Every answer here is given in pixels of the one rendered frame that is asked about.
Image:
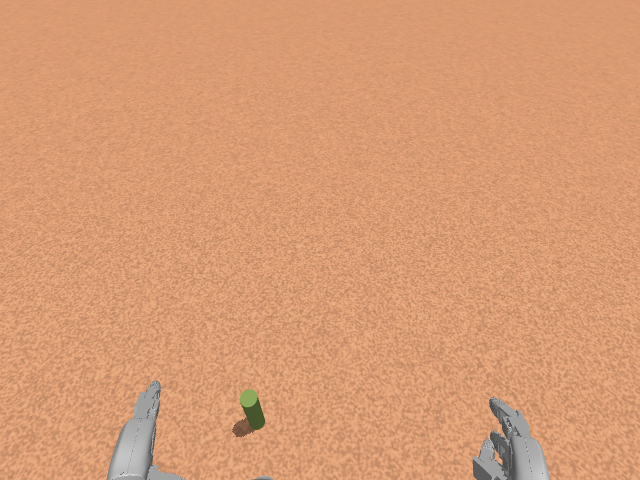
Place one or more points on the can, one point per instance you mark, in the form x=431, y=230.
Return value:
x=252, y=408

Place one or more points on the right robot hand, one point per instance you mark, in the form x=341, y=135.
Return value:
x=523, y=457

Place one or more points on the left robot hand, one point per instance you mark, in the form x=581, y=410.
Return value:
x=133, y=453

